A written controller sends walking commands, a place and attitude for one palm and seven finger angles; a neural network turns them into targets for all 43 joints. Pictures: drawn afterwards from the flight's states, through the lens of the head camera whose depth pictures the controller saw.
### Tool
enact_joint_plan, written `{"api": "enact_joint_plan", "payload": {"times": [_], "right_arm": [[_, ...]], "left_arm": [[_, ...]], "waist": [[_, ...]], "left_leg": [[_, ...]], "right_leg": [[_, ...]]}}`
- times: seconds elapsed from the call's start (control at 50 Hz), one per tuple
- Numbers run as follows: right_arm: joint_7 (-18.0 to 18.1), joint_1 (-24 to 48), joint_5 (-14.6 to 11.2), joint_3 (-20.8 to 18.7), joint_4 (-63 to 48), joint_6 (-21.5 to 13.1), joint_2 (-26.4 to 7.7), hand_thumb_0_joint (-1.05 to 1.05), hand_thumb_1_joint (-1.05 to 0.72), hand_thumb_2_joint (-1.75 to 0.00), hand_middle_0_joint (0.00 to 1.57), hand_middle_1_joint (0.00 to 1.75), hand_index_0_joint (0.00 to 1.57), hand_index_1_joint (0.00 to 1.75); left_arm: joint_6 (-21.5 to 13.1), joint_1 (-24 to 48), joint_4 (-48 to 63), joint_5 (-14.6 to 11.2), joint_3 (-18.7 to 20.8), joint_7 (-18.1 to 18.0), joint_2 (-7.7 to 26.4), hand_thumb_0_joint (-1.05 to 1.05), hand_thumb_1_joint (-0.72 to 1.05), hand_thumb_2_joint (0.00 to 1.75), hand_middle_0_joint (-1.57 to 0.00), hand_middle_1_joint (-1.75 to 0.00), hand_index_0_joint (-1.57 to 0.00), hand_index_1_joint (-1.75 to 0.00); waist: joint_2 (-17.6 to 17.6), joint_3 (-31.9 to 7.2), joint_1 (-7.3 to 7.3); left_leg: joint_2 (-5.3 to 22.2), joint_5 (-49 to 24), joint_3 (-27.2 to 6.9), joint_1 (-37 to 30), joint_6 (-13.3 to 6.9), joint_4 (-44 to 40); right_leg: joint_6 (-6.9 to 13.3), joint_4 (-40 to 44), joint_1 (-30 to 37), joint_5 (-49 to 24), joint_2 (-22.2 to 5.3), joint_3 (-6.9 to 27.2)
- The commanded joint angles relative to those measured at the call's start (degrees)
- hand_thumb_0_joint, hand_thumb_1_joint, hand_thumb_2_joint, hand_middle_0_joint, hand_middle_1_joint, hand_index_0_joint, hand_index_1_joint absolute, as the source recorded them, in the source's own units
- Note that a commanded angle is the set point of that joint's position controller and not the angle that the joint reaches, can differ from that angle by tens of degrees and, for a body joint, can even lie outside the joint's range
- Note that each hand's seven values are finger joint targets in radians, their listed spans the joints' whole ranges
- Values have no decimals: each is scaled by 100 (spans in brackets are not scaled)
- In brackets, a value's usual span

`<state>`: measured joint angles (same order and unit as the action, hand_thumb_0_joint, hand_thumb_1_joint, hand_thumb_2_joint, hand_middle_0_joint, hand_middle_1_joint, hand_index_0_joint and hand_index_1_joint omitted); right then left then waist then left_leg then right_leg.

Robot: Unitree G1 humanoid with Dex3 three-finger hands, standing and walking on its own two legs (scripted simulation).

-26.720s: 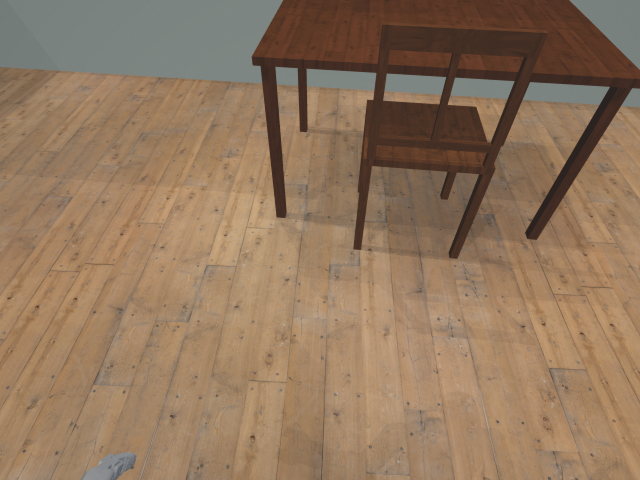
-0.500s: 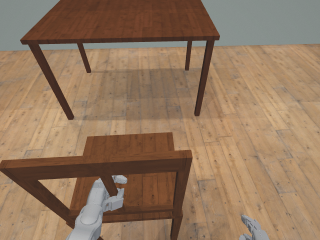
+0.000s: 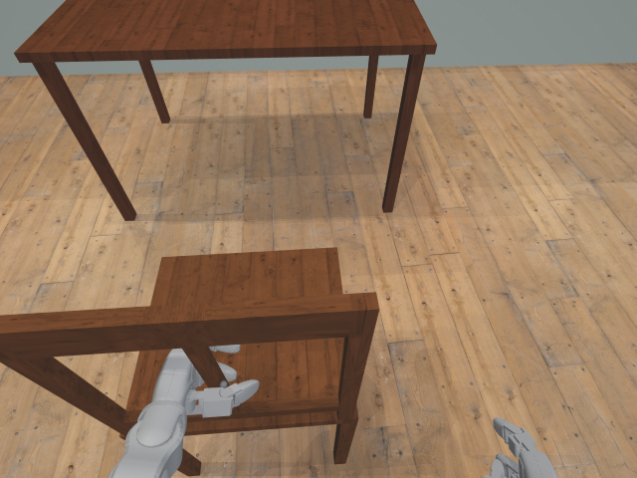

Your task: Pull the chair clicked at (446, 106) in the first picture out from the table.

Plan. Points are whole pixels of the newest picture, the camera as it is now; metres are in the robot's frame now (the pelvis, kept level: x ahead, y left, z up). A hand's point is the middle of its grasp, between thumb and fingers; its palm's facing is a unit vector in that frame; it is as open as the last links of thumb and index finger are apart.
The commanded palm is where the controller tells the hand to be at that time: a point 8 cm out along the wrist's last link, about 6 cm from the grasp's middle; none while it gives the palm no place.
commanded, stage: open the thumb and straighten the fingers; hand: left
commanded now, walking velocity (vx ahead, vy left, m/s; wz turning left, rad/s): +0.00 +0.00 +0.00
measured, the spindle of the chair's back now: (215, 380) +0.26 +0.15 -0.07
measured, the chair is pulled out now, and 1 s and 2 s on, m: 0.80 0.80 0.80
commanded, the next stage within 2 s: draw the fingers out of the gap in 0.48 s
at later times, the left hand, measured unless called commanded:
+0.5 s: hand (222, 391) +0.25 +0.14 -0.06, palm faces -0.01 -0.99 -0.16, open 17.1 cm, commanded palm +0.23 +0.19 -0.03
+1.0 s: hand (213, 449) +0.18 +0.14 -0.06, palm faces +0.01 -0.99 -0.16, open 17.5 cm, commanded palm +0.15 +0.19 -0.04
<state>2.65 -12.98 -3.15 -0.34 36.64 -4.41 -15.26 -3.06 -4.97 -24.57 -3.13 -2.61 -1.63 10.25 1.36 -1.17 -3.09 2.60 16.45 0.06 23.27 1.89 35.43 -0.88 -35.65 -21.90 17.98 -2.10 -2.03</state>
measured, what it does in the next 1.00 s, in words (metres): stands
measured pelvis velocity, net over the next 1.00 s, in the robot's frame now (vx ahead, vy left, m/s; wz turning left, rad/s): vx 0.02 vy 0.00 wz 0.04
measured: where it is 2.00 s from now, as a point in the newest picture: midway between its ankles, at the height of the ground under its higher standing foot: outside the picture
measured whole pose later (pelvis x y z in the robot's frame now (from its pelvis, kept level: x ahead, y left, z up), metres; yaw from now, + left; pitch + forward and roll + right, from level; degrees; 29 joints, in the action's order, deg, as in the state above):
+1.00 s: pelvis +0.02 +0.00 -0.04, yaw +3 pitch +11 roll -1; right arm 6.1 -14.2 -1.9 0.4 28.9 -9.1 -12.4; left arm 8.2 -33.5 9.4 -1.0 -6.6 -2.1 10.1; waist 3.0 -8.0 -1.4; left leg 1.7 26.3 -3.0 37.6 1.9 53.2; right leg -1.0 -52.2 -34.2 28.3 -3.3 -4.4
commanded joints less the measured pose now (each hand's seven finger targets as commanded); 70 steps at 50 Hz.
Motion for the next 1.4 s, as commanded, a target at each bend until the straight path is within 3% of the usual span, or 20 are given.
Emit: {"api": "enact_joint_plan", "payload": {"times": [0.0,0.08,0.14,0.16,0.22,0.32,0.42,0.54,0.56,0.58,0.66,0.76,0.84,0.9,0.94,1.0,1.08,1.2,1.28,1.38], "right_arm": [[88,521,33,-185,-962,-433,-569,0,-90,-90,20,30,20,30],[156,401,58,-220,-1050,-579,-600,0,-90,-90,20,30,20,30],[186,367,71,-210,-1116,-642,-605,0,-90,-90,20,30,20,30],[196,364,79,-209,-1108,-650,-622,0,-90,-90,20,30,20,30],[218,289,108,-186,-1149,-674,-608,0,-90,-90,20,30,20,30],[256,208,123,-192,-1259,-749,-560,0,-90,-90,20,30,20,30],[298,135,141,-187,-1299,-815,-564,0,-90,-90,20,30,20,30],[342,128,155,-183,-1364,-783,-542,0,-90,-90,20,30,20,30],[340,157,165,-222,-1367,-760,-509,0,-90,-90,20,30,20,30],[322,190,150,-204,-1432,-732,-476,0,-90,-90,20,30,20,30],[313,276,144,-219,-1589,-692,-413,0,-90,-90,20,30,20,30],[370,247,154,-217,-1624,-722,-386,0,-90,-90,20,30,20,30],[408,213,154,-211,-1659,-777,-363,0,-90,-90,20,30,20,30],[417,250,147,-207,-1685,-831,-347,0,-90,-90,20,30,20,30],[427,279,145,-188,-1719,-835,-353,0,-90,-90,20,30,20,30],[454,342,134,-204,-1751,-835,-324,0,-90,-90,20,30,20,30],[446,392,131,-178,-1844,-830,-295,0,-90,-90,20,30,20,30],[459,439,110,-211,-1942,-790,-234,0,-90,-90,20,30,20,30],[481,445,96,-235,-1980,-763,-217,0,-90,-90,20,30,20,30],[500,436,76,-282,-2012,-786,-164,0,-90,-90,20,30,20,30]], "left_arm": [[12,849,1371,-90,348,-41,531,0,-55,20,-40,-116,-40,-116],[190,430,1846,-153,336,-36,444,0,-55,20,-30,-87,-30,-87],[294,-4,2061,-143,373,31,493,0,-55,20,-22,-65,-22,-65],[335,0,2100,-108,383,53,560,0,-55,20,-20,-58,-20,-58],[468,-22,2269,-63,428,101,626,0,-55,20,-13,-36,-13,-36],[582,-560,2764,-74,387,142,585,0,-55,20,0,0,0,0],[672,-613,3147,-21,148,139,469,0,-55,20,0,0,0,0],[829,-873,3336,39,283,42,605,0,-55,20,0,0,0,0],[893,-1341,3099,69,367,31,598,0,-55,20,0,0,0,0],[922,-1630,3194,70,227,38,451,0,-55,20,0,0,0,0],[969,-1999,3806,111,111,1,429,0,-55,20,0,0,0,0],[924,-2247,4232,178,-16,-94,412,0,-55,20,0,0,0,0],[814,-2544,4440,194,-92,-108,364,0,-55,20,0,0,0,0],[787,-2820,4612,213,-192,-75,337,0,-55,20,0,0,0,0],[812,-2872,4644,215,-266,-45,312,0,-55,20,0,0,0,0],[850,-3183,4648,219,-187,-27,370,0,-55,20,0,0,0,0],[881,-3332,4940,302,-271,-69,371,0,-55,20,0,0,0,0],[900,-3898,5101,298,-243,-88,381,0,-55,20,0,0,0,0],[858,-4186,5232,309,-219,-21,409,0,-55,20,0,0,0,0],[727,-4676,5492,292,-251,86,374,0,-55,20,0,0,0,0]], "waist": [[-83,-1178,127],[-369,-1601,144],[-473,-1553,157],[-269,-1491,137],[-323,-1408,102],[-303,-1654,115],[-258,-1653,14],[-294,-1700,92],[-361,-1696,169],[-293,-1660,192],[-157,-1695,209],[-184,-1394,99],[-244,-1413,85],[-12,-1454,111],[-163,-1353,91],[-227,-1274,140],[42,-1238,187],[-206,-1176,217],[-168,-1071,224],[20,-1241,272]], "left_leg": [[-72,-210,103,-208,-288,-245],[-83,-701,100,-221,-291,24],[-101,-828,110,-48,-290,200],[-99,-870,107,-36,-287,244],[-124,-889,97,92,-306,417],[-135,-1277,99,92,-305,700],[-136,-1423,32,100,-314,877],[-189,-1332,24,272,-321,953],[-185,-1384,33,365,-307,974],[-191,-1371,57,399,-299,983],[-178,-1365,28,436,-300,996],[-167,-1036,-57,556,-319,1046],[-195,-798,-93,621,-324,1116],[-201,-768,-123,607,-320,1152],[-209,-538,-159,744,-327,1146],[-216,-321,-164,860,-328,1159],[-218,-207,-196,904,-317,1152],[-217,12,-199,1115,-331,1238],[-229,69,-178,1258,-344,1322],[-239,-102,-172,1226,-359,1448]], "right_leg": [[93,302,37,-568,-83,-138],[70,26,92,-1152,-77,-170],[57,-137,5,-1351,-79,-190],[74,-164,-59,-1387,-88,-183],[48,-278,-205,-1451,-93,-192],[47,-489,-175,-1951,-114,-219],[30,-620,-365,-2043,-120,-268],[38,-696,-342,-2030,-127,-266],[66,-729,-290,-2079,-124,-280],[57,-746,-317,-2094,-139,-278],[88,-779,-317,-1964,-138,-298],[80,-774,-703,-1402,-80,-338],[69,-830,-873,-1066,-56,-348],[92,-885,-945,-924,-64,-361],[83,-877,-1029,-663,-47,-376],[89,-862,-1083,-430,-39,-367],[129,-920,-1166,-194,-41,-380],[121,-936,-1254,13,-8,-376],[129,-959,-1329,81,9,-348],[148,-1065,-1347,-82,16,-344]]}}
